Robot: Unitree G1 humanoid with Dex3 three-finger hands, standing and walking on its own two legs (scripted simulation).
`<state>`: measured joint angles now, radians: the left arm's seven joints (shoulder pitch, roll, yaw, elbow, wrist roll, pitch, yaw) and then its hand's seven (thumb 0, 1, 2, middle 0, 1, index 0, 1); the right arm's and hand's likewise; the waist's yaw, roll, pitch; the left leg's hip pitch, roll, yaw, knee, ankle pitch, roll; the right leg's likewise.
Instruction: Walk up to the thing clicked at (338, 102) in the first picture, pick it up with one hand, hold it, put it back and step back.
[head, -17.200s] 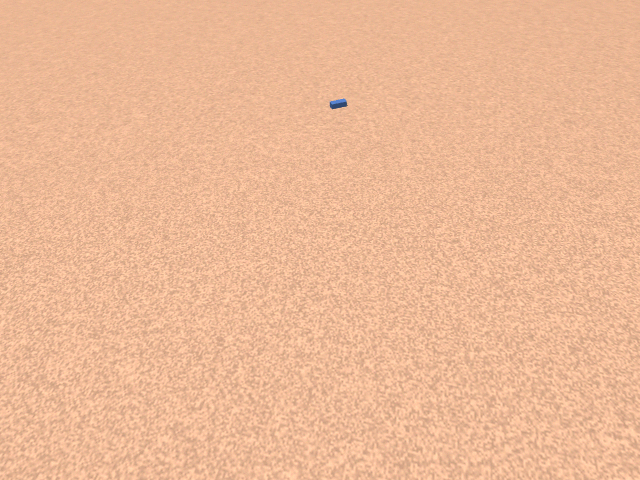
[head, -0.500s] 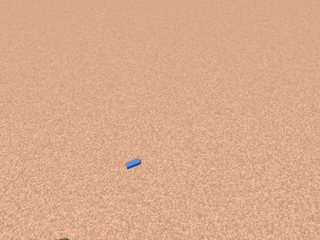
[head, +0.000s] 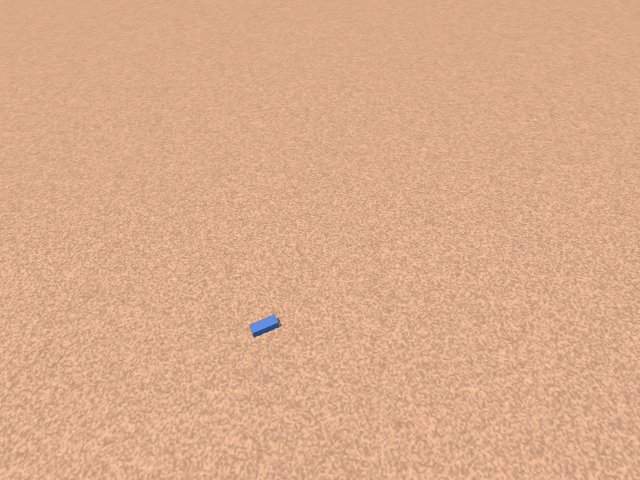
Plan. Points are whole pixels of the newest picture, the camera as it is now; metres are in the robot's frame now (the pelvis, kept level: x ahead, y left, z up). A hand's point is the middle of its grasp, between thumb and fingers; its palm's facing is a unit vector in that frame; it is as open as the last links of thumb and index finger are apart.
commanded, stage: stand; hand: left
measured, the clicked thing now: (264, 325) +0.74 +0.26 -0.77
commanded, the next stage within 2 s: walk up in 0.60 s
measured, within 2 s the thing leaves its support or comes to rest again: neither
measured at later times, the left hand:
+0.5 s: hand out of the picture +0.07 +0.26 -0.16, palm faces -0.04 -0.94 -0.34, open 7.4 cm
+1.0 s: hand out of the picture +0.10 +0.31 -0.16, palm faces -0.03 -0.94 -0.35, open 7.4 cm
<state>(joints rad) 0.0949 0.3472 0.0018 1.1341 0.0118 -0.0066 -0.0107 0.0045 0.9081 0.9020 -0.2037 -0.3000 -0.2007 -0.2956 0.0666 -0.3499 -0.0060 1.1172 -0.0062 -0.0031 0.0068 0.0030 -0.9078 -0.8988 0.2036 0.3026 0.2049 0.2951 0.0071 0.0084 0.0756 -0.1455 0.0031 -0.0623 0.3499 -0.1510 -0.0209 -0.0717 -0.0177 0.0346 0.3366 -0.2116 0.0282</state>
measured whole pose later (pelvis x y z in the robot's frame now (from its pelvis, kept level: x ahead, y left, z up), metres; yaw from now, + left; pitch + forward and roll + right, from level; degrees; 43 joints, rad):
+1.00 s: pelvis +0.08 +0.03 -0.01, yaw +0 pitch -3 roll +0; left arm 0.30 0.43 0.06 0.99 0.02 -0.01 -0.04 0.01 0.91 0.90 -0.20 -0.30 -0.20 -0.30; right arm 0.28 -0.38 -0.07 0.94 -0.02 -0.07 0.04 0.00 -0.91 -0.90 0.20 0.30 0.21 0.30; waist 0.00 -0.05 0.08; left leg -0.16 -0.01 0.05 0.48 -0.27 0.04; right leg -0.35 0.01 0.08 0.99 -0.42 -0.04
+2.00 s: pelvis +0.31 +0.01 -0.02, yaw +0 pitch -3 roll +0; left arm 0.25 0.39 0.02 0.98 0.02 -0.01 -0.02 0.00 0.91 0.90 -0.20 -0.30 -0.20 -0.30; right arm 0.18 -0.38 0.00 0.92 0.00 -0.02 0.00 0.00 -0.91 -0.90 0.20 0.30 0.21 0.30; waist 0.02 0.01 0.07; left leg -0.30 0.05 0.03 0.64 -0.29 -0.01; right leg -0.26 -0.04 -0.01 0.63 -0.33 0.02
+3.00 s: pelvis +0.34 +0.01 +0.00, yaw -1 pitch -2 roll +0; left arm 0.09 0.35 0.01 1.16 0.01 0.00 -0.01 0.00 0.91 0.90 -0.20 -0.30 -0.20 -0.30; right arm 0.09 -0.35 0.00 1.15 -0.01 -0.01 0.01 0.00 -0.91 -0.90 0.20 0.30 0.20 0.30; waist 0.00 0.00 0.05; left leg -0.12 0.04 0.05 0.34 -0.17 -0.02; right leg -0.08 -0.03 0.00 0.33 -0.21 0.03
